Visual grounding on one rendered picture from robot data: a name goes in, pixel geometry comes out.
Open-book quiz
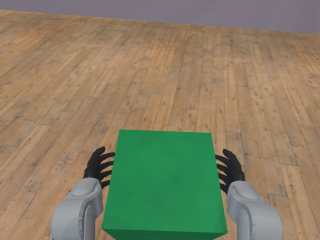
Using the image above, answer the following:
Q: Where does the carton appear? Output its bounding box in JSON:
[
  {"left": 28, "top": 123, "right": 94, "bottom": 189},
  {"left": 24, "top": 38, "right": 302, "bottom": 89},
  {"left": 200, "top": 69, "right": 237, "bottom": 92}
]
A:
[{"left": 101, "top": 129, "right": 228, "bottom": 240}]

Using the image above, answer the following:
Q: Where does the right robot hand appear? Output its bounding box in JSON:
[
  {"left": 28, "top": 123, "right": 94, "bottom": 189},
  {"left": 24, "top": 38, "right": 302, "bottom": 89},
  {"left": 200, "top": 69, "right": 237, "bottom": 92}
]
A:
[{"left": 215, "top": 149, "right": 245, "bottom": 196}]

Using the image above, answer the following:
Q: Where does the robot right forearm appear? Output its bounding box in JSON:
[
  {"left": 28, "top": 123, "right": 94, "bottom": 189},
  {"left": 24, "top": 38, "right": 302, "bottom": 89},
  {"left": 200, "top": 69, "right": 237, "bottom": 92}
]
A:
[{"left": 226, "top": 180, "right": 284, "bottom": 240}]

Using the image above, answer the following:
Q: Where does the left robot hand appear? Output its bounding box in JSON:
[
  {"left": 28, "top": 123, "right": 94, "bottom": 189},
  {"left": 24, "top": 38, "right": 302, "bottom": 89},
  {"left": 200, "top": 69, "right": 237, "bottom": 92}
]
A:
[{"left": 83, "top": 146, "right": 115, "bottom": 189}]

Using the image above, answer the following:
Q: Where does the robot left forearm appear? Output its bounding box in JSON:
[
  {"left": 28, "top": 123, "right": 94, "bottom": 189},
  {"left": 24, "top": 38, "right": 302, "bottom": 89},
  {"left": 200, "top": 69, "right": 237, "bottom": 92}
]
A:
[{"left": 50, "top": 177, "right": 104, "bottom": 240}]

